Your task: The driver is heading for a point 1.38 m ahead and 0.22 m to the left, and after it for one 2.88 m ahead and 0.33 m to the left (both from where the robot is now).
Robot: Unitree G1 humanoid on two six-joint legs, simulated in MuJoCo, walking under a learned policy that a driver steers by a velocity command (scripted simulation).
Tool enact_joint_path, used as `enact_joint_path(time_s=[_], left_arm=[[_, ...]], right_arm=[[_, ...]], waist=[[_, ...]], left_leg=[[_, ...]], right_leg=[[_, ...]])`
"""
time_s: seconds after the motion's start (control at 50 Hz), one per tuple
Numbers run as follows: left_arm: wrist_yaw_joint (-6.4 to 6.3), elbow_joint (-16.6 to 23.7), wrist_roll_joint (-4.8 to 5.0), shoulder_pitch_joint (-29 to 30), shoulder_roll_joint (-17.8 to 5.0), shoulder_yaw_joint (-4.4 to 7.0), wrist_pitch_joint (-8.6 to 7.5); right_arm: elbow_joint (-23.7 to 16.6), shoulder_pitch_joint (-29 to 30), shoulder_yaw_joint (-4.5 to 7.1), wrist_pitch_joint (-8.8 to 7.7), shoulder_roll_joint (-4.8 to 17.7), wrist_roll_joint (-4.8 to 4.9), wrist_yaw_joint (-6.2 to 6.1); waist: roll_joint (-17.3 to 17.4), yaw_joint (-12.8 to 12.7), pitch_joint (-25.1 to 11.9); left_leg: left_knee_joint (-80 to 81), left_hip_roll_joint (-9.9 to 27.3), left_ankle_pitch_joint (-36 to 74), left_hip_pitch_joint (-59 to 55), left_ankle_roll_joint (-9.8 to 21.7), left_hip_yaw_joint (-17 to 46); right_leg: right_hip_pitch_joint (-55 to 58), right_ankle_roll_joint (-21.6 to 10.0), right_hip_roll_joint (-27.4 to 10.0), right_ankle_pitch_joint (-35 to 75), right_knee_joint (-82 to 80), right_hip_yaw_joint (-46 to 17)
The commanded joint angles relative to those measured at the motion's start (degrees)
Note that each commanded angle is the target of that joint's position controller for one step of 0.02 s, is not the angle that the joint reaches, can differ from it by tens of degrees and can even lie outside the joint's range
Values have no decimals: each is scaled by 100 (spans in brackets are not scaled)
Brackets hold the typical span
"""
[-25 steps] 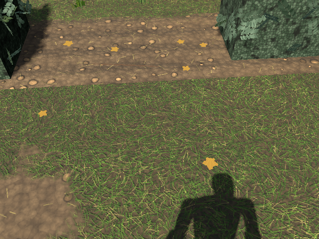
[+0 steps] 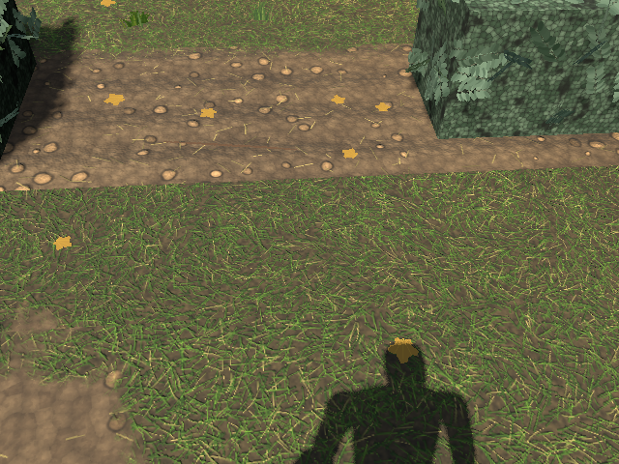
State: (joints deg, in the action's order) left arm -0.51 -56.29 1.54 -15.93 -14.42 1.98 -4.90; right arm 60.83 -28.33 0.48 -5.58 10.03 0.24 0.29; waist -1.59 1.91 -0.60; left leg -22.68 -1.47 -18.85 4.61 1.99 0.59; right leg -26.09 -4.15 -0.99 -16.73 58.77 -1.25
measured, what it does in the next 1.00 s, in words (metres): goes down: right foot, then left foot 0.17 m lower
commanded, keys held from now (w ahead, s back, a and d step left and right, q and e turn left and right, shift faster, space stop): w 1.00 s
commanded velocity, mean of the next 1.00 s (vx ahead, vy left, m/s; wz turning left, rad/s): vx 0.48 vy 0.00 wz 0.00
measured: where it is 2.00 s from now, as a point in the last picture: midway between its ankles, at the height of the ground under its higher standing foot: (256, 317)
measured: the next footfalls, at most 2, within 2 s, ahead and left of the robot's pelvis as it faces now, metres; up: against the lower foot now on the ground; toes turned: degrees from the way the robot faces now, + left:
right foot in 0.20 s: +0.20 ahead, -0.13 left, +0.00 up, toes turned -1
left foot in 0.72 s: +0.54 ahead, +0.13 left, -0.17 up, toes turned +1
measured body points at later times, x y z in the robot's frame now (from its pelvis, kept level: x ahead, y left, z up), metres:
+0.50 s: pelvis +0.24 -0.02 -0.01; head +0.25 -0.02 +0.44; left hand +0.20 +0.22 -0.16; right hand +0.41 -0.27 -0.11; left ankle +0.40 +0.14 -0.69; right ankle +0.16 -0.13 -0.74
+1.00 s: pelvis +0.54 +0.06 -0.17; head +0.56 +0.07 +0.28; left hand +0.67 +0.30 -0.30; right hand +0.51 -0.18 -0.32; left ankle +0.50 +0.13 -0.91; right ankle +0.68 -0.11 -0.84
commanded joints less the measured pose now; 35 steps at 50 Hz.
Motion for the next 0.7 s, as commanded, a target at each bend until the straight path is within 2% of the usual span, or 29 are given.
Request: enact_joint_path(time_s=[0.02, 0.08, 0.1, 0.12, 0.14, 0.16, 0.18, 0.22, 0.24, 0.26, 0.28, 0.3, 0.32, 0.34, 0.36, 0.38, 0.4, 0.42, 0.44, 0.46, 0.48, 0.5, 0.52, 0.54, 0.58, 0.6, 0.64, 0.68, 0.7], left_arm=[[64, 560, -10, 802, -209, 67, -97], [151, 937, -12, 1609, -8, -30, -77], [183, 943, -13, 1491, -24, -34, -54], [204, 942, 10, 1396, -117, -16, -31], [262, 813, 27, 1022, -281, 53, -44], [295, 625, -17, 636, -481, 140, -58], [312, 427, -31, 100, -547, 208, -79], [357, -156, -11, -1771, -907, 447, -139], [348, -266, -18, -2161, -1293, 511, -159], [389, 70, 51, -1446, -908, 273, -166], [443, 105, 44, -1063, -746, 228, -183], [502, 235, 8, -505, -371, 111, -243], [549, 378, -10, 4, -251, 33, -269], [565, 438, -38, 279, -311, 9, -271], [503, 464, 12, 549, -440, 19, -252], [416, 384, -36, 561, -533, 42, -236], [293, 311, -131, 345, -638, 73, -241], [173, 111, -172, 21, -738, 117, -234], [10, 14, -82, -399, -459, 34, -303], [-90, -63, -51, -756, -525, 50, -346], [-208, -17, 20, -745, -596, 79, -335], [-242, -6, 26, -825, -549, 61, -276], [-245, -29, 14, -936, -576, 69, -245], [-232, 10, 19, -859, -622, 88, -214], [-177, 28, 30, -1002, -424, 64, -132], [-143, 16, 27, -1218, -292, 40, -83], [-181, 75, -4, -1435, -306, 41, 37], [-209, 87, -4, -1392, -395, 65, 179], [-169, 80, -43, -1325, -371, 56, 227]], right_arm=[[-74, -492, 50, 86, 577, -27, -101], [-91, -409, 118, 138, 974, -27, -200], [-59, -459, 165, 128, 1074, -82, -174], [-49, -407, 177, 119, 1055, -50, -153], [6, -310, 208, 93, 1086, -63, -145], [-112, -125, 187, 48, 918, -101, -122], [-228, 199, 194, 51, 936, -36, -112], [-472, 792, 124, 29, 808, -9, -13], [-604, 635, 53, -67, 555, 0, 49], [-536, 183, -28, -232, 258, 41, 127], [-769, 224, 42, -302, 403, 431, 157], [-954, 788, 135, -233, 799, 495, 98], [-988, 879, 152, -87, 789, 381, 36], [-959, 710, 163, 79, 650, 231, 1], [-1026, 596, 195, 179, 670, 174, -34], [-1106, 730, 208, 204, 659, 107, -66], [-1215, 1049, 216, 168, 705, -31, -65], [-1151, 984, 232, 119, 604, -94, -14], [-1441, 1729, 302, -4, 806, 53, 36], [-1601, 2222, 288, -86, 757, 68, 90], [-1731, 2456, 259, -131, 731, -26, 164], [-1729, 2520, 240, -164, 593, -104, 267], [-1740, 2508, 233, -131, 505, -86, 352], [-1775, 2524, 225, -73, 515, -45, 405], [-1961, 2848, 215, 51, 618, 29, 501], [-2033, 3081, 171, 49, 613, 39, 527], [-2004, 3124, 121, 13, 594, 72, 569], [-1703, 2405, 163, 2, 717, 70, 509], [-1371, 1461, 269, -28, 847, 39, 451]], waist=[[857, 145, 730], [776, 204, 790], [949, 139, 585], [979, 41, 585], [1065, -180, 452], [717, -360, 263], [723, -659, 122], [415, -1690, -555], [-919, -1693, -741], [-1473, -1075, -669], [-1810, -730, -364], [-711, -502, 282], [99, -260, 497], [265, -22, 504], [207, 225, 682], [153, 265, 808], [366, 167, 741], [151, 142, 554], [84, -106, 735], [-141, -377, 696], [-109, -390, 708], [7, -509, 440], [-34, -519, 271], [-140, -502, 306], [-193, -626, 583], [-69, -746, 622], [14, -847, 711], [167, -577, 633], [390, -132, 325]], left_leg=[[1292, 1153, 2384, -680, 665, 1059], [1457, 1014, 2152, -43, 737, 761], [1445, 1051, 2356, 250, 841, 672], [1401, 1089, 2318, 425, 865, 617], [1241, 1450, 2844, 230, 861, 658], [854, 1379, 3254, 285, 829, 429], [279, 1284, 3999, 446, 775, 282], [-2450, 811, 4663, 1709, 564, 221], [-4932, 112, 1523, 2847, 299, 40], [-6315, -313, -1519, 3684, 435, 750], [-6477, -295, -1223, 4444, 567, 893], [-6519, 100, -796, 4691, 604, 842], [-6203, 356, -330, 4320, 517, 840], [-5763, 589, -99, 3814, 430, 815], [-5068, 758, -90, 3459, 336, 805], [-4498, 827, 199, 3159, 179, 602], [-3969, 701, 1057, 2804, 130, 256], [-4020, 735, 1714, 2932, 112, 209], [-3137, 821, 2399, 3781, 172, 455], [-2461, 778, 2891, 4105, 215, 364], [-1328, 695, 3824, 3555, 214, 263], [-857, 436, 4812, 2577, 250, -12], [-869, 304, 5284, 1889, 269, -63], [-908, 315, 5292, 1783, 301, 12], [-718, 441, 5021, 2097, 401, 118], [-480, 481, 4916, 2262, 410, 129], [23, 678, 4597, 2645, 304, 284], [712, 909, 4476, 2329, 294, 318], [1069, 718, 4620, 1274, 340, -23]], right_leg=[[-1375, 73, -280, 691, -1063, 76], [-569, 199, 44, 1077, -2310, 427], [8, 241, 141, 1229, -2036, 564], [267, 216, 128, 1258, -2029, 546], [344, 105, -132, 1806, -1507, 107], [651, 34, -8, 1876, -1140, 260], [1180, -96, 103, 1538, -1165, 324], [3568, -437, 282, 1317, -1726, 442], [4244, -1030, -746, 478, -2793, -954], [3865, -1466, -1560, 884, -3067, -2552], [3390, -1986, -2136, 378, -4428, -4011], [2680, -1860, -2135, 313, -4312, -3785], [1790, -1665, -2027, 724, -4239, -3142], [1104, -1488, -1787, 706, -4366, -2598], [555, -1329, -1644, 512, -4566, -2219], [146, -1232, -1398, 721, -4754, -1720], [-15, -1135, -1068, 846, -4697, -1228], [329, -1133, -1095, 1356, -4422, -1135], [1045, -851, -868, 750, -4336, -891], [1503, -784, -871, 553, -4208, -919], [1128, -650, -547, 148, -4018, -554], [742, -529, -418, 44, -3825, -311], [378, -483, -457, -109, -3676, -266], [320, -470, -506, -277, -3446, -288], [517, -443, -611, -694, -2884, -397], [843, -396, -652, -862, -2455, -443], [1662, -380, -789, -838, -1799, -714], [2110, -325, -745, -41, -599, -709], [1827, -248, -525, 652, 483, -442]])
Keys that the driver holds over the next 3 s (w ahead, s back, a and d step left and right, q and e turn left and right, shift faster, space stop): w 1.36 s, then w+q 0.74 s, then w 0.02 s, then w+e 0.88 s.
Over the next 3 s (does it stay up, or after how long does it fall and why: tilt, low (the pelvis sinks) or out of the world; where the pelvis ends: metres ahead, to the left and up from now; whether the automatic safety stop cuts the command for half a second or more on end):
stays up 1.66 0.35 -0.35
